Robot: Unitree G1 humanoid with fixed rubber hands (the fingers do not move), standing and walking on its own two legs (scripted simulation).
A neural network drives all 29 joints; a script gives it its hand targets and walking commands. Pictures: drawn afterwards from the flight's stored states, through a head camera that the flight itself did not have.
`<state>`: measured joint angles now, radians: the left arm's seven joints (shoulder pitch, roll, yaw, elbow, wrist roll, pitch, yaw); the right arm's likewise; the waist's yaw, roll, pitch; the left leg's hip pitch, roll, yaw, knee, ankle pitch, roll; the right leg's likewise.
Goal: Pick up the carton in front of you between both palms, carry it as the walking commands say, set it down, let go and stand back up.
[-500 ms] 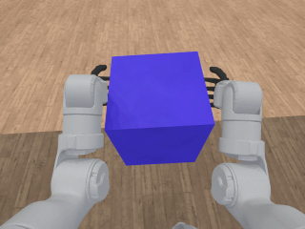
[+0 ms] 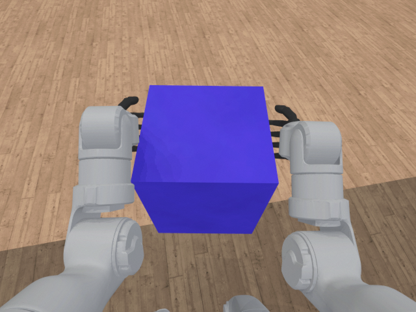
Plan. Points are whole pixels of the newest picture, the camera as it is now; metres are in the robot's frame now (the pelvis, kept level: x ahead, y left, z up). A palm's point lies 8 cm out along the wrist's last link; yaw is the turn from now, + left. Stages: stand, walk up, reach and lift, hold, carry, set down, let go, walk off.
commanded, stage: carry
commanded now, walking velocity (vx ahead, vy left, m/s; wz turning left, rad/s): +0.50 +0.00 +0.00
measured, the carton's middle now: (205, 166) +0.38 -0.02 +0.05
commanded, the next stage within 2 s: none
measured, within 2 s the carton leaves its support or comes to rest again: neither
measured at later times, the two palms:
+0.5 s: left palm (128, 17) +0.67 +0.13 +0.21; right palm (252, 21) +0.69 -0.15 +0.20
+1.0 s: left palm out of the picture +1.01 +0.11 +0.24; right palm out of the picture +0.98 -0.17 +0.24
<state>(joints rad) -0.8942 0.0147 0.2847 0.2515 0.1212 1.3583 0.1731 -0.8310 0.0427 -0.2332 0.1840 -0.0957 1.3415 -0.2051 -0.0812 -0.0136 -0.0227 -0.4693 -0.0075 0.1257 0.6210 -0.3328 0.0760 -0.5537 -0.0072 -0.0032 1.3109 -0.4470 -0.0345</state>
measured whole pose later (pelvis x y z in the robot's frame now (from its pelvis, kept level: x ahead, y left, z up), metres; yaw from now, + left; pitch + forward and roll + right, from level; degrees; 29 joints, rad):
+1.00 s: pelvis +0.60 -0.01 +0.06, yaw -1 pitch +6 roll +0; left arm -0.97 -0.02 0.35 0.14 0.15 1.34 0.20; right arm -0.97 0.07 -0.29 0.14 -0.08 1.40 -0.31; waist -0.08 0.00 0.00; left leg -0.27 0.00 0.10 0.51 -0.42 0.06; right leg -0.63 -0.02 -0.06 0.69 -0.28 -0.01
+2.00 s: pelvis +1.27 -0.02 +0.05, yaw +0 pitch +2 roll -1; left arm -0.36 -0.18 0.15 -0.13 0.15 1.21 0.24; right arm -0.34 0.15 -0.15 -0.15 -0.14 1.27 -0.22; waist 0.01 0.04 -0.15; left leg -0.03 0.07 0.13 0.64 -0.49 -0.03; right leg -0.46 -0.02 -0.23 0.48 -0.07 -0.08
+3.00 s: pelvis +1.44 +0.00 +0.07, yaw +0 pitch +2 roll +0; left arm -0.32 -0.17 0.15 0.00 0.16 1.15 0.22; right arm -0.29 0.16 -0.13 -0.02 -0.15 1.20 -0.23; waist 0.00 0.00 -0.16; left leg -0.29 0.06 0.18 0.57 -0.31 0.02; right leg -0.23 -0.07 -0.17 0.56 -0.36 0.00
